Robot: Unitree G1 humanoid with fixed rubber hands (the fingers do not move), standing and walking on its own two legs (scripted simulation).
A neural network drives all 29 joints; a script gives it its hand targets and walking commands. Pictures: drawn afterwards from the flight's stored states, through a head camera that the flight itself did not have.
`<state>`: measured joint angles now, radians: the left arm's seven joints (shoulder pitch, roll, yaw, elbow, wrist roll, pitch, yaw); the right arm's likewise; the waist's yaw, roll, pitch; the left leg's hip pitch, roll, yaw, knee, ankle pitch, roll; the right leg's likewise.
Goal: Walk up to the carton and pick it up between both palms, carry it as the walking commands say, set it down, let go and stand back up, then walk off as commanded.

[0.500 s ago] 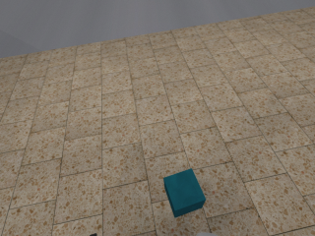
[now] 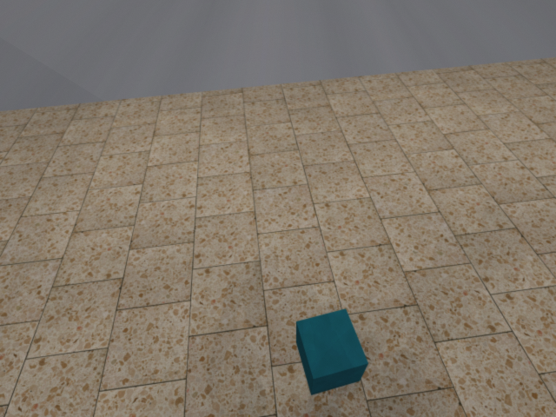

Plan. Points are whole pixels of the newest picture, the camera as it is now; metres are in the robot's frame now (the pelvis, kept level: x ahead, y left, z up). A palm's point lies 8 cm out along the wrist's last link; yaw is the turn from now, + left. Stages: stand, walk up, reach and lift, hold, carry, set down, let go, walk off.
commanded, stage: walk up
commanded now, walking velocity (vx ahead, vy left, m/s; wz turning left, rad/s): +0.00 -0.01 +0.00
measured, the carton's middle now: (328, 351) +0.44 -0.09 -0.68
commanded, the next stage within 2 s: none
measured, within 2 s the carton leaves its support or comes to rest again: neither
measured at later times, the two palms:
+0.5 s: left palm out of the picture +0.02 +0.20 -0.15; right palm out of the picture -0.03 -0.31 -0.12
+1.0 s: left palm out of the picture -0.01 +0.06 -0.16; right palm (519, 387) +0.21 -0.35 -0.13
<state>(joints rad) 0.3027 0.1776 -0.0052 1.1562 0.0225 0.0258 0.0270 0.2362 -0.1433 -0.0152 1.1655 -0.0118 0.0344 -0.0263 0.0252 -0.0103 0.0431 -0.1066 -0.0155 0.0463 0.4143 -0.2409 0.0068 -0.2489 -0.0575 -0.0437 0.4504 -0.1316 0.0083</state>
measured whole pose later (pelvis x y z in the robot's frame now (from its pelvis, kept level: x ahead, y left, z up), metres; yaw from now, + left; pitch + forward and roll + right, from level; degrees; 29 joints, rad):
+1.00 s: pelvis +0.04 -0.15 -0.01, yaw +15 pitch +0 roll -1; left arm 0.24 0.14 0.00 1.05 0.02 0.00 0.03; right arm 0.07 -0.19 -0.05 1.00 -0.01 0.04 -0.02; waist 0.05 -0.01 0.07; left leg -0.22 -0.03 0.05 0.53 -0.29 0.01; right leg -0.22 -0.04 -0.14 0.53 -0.31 -0.01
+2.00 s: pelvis +0.02 -0.18 +0.00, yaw +18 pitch +0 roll +0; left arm 0.30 0.13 0.02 1.10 0.03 0.01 0.04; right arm 0.22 -0.13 -0.03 1.09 -0.03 0.01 -0.03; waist 0.02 -0.01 0.03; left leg -0.22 -0.05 0.00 0.43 -0.21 0.04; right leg -0.21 -0.05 -0.18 0.46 -0.25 -0.03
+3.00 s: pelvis +0.00 -0.20 +0.00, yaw +22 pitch -1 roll +0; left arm 0.30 0.13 0.02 1.13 0.03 -0.01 0.03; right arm 0.23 -0.13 -0.01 1.13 -0.01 -0.01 -0.03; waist 0.01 -0.01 0.02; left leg -0.17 -0.02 0.01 0.38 -0.19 0.02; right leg -0.16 -0.01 -0.10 0.41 -0.24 -0.03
